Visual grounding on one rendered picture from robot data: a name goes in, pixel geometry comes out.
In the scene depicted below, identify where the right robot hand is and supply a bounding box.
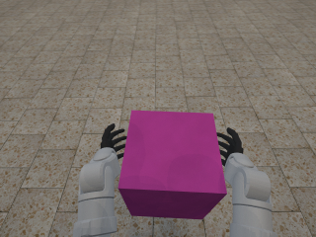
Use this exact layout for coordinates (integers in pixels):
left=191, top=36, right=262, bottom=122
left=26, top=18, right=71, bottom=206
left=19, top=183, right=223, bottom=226
left=216, top=127, right=244, bottom=167

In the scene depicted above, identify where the robot left forearm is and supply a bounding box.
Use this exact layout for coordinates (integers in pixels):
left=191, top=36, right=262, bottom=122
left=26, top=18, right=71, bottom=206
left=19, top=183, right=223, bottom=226
left=72, top=147, right=120, bottom=237

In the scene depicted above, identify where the robot right forearm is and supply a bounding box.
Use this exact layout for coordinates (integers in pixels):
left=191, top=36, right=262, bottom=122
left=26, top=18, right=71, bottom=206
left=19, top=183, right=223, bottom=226
left=224, top=152, right=277, bottom=237

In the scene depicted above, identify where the left robot hand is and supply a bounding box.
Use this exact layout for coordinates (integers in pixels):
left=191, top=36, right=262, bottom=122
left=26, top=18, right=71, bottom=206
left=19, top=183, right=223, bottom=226
left=100, top=123, right=127, bottom=159

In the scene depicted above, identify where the carton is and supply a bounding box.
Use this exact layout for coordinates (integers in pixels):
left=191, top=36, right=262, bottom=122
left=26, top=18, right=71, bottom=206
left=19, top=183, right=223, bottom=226
left=118, top=110, right=227, bottom=220

